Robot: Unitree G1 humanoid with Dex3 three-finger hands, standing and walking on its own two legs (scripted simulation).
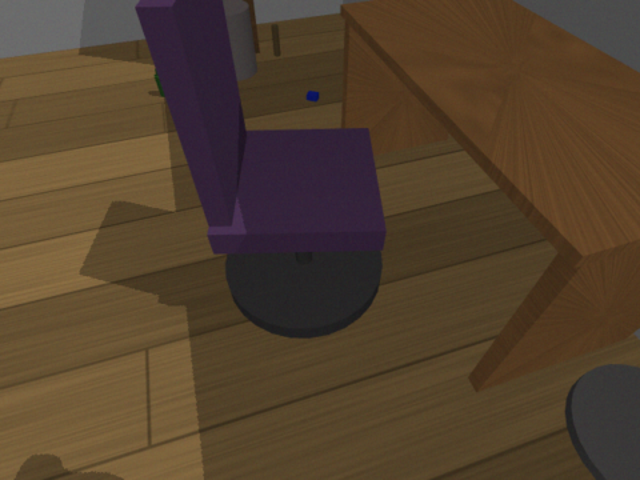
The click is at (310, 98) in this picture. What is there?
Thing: small brick
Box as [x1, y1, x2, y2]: [306, 91, 318, 101]
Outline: 308,91 306,94 307,99 316,101 318,98 318,92
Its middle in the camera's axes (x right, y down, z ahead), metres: -0.05 -0.89 +2.36
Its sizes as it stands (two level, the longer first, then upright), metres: 0.064 0.047 0.036
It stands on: the floor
